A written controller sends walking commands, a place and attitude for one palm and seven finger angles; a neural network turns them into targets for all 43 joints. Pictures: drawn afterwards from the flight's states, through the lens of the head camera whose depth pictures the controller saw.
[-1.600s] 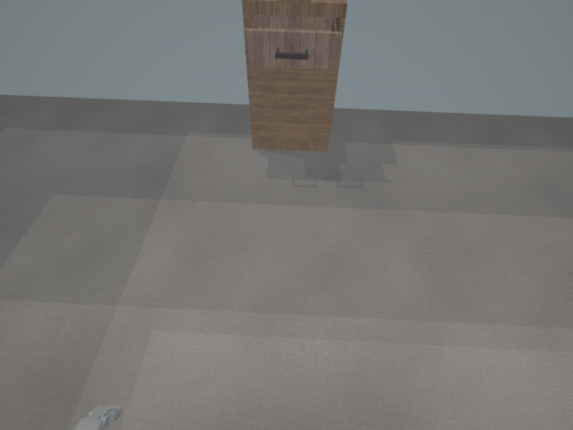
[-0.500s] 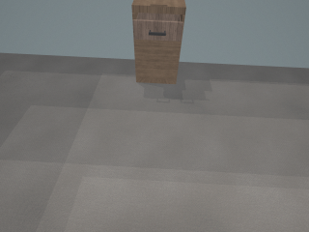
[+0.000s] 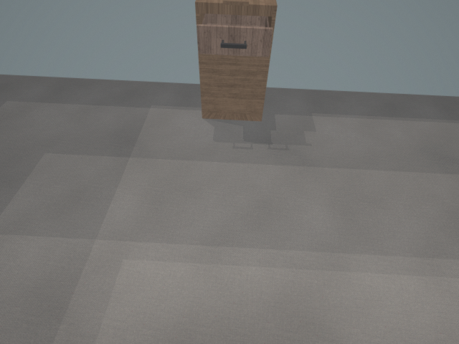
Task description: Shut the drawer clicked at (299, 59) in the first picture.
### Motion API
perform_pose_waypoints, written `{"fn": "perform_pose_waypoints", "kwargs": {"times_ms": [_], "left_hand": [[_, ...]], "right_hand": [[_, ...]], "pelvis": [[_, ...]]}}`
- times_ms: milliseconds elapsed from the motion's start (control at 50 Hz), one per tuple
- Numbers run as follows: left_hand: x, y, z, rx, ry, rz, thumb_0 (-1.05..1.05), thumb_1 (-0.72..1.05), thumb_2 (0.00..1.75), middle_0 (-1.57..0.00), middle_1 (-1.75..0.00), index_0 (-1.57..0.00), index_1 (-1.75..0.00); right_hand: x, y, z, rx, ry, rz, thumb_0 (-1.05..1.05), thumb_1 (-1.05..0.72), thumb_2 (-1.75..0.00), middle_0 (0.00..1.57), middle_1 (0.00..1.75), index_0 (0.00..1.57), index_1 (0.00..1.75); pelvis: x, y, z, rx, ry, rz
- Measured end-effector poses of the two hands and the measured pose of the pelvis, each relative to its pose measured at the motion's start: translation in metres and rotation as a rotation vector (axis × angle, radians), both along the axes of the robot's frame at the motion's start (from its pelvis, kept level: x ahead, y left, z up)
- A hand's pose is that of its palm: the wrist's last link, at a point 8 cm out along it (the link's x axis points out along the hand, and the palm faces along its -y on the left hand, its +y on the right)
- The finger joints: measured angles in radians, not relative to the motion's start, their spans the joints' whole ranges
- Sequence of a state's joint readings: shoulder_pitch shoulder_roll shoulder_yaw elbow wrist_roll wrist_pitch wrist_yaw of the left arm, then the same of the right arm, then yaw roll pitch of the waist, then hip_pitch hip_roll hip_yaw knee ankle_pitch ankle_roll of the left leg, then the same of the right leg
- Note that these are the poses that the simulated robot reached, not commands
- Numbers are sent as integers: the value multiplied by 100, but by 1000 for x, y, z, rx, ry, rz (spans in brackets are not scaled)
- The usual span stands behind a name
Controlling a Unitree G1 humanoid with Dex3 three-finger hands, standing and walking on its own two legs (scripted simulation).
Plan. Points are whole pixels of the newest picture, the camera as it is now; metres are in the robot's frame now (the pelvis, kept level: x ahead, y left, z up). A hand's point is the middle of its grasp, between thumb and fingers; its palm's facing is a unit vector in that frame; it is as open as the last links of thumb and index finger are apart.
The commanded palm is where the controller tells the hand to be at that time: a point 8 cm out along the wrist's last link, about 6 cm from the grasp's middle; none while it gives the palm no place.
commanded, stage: look at it before walking up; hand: left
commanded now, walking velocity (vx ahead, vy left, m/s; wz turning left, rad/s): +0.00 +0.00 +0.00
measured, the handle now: (233, 44) +1.51 +0.07 -0.14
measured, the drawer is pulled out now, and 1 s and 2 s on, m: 0.16 0.16 0.16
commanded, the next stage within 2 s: walk to a spot facing it in 0.14 s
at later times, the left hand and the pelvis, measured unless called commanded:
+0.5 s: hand out of the picture +0.05 +0.20 -0.18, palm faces -0.05 -0.97 -0.23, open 7.3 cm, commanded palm none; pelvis +0.04 -0.01 -0.01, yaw -4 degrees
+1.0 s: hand out of the picture +0.16 +0.22 -0.21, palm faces -0.11 -0.98 -0.15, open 7.4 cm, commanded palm none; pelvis +0.22 +0.04 -0.03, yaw -12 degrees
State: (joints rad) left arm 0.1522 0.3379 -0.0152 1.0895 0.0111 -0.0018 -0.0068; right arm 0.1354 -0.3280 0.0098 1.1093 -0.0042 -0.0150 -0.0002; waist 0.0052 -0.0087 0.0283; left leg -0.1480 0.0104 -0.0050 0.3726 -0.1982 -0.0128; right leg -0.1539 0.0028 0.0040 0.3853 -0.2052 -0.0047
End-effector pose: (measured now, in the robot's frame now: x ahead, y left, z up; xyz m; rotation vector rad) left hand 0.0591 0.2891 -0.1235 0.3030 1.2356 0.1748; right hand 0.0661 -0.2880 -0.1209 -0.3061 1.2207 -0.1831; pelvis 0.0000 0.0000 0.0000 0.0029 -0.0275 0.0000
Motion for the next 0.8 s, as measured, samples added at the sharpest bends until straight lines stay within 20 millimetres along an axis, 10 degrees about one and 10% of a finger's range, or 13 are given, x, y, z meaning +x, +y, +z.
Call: {"fn": "perform_pose_waypoints", "kwargs": {"times_ms": [360, 640, 720, 800], "left_hand": [[9, -9, -4, -9, 7, 2, 0, 91, 90, -20, -30, -20, -30], [-5, -69, -43, -133, 191, 55, 0, 91, 90, -20, -30, -20, -30], [-11, -78, -39, -147, 223, 107, 0, 91, 90, -20, -30, -20, -30], [-22, -76, -33, -169, 355, 111, 0, 91, 90, -20, -30, -20, -30]], "right_hand": [[10, 5, -5, 17, -10, -13, 1, -91, -90, 20, 30, 20, 30], [-30, 35, -48, 124, 196, -169, 1, -91, -90, 20, 30, 20, 30], [10, 40, -41, 117, 207, -139, 1, -91, -90, 20, 30, 20, 30], [94, 48, -29, 113, 53, -122, 1, -91, -90, 20, 30, 20, 30]], "pelvis": [[14, -2, -2, 1, 1, -21], [85, -15, -27, -13, 33, -62], [109, -10, -22, -13, 29, -78], [136, 2, -18, -11, 33, -118]]}}
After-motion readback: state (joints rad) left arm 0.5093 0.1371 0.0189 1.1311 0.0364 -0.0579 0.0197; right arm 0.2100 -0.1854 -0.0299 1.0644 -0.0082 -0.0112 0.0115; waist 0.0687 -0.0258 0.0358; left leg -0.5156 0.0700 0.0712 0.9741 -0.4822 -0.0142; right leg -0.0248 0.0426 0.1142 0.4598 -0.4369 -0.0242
